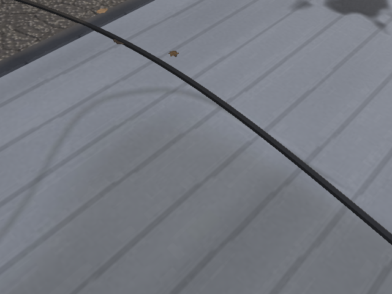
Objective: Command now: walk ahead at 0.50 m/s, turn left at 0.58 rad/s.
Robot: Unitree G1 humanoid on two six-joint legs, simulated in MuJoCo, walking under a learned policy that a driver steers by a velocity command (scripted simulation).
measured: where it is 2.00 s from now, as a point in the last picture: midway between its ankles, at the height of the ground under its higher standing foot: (142, 223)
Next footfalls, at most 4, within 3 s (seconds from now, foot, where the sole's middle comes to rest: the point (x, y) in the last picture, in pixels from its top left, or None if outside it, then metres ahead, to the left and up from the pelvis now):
0.28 right None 0.35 -0.14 -0.78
0.78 left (130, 272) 0.53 0.20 -0.78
1.26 right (171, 197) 0.81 0.07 -0.78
1.70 left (111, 205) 0.78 0.29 -0.78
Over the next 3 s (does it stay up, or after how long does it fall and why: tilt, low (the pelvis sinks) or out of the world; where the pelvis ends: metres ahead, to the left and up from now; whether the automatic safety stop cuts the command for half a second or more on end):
stays up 0.72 0.17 -0.01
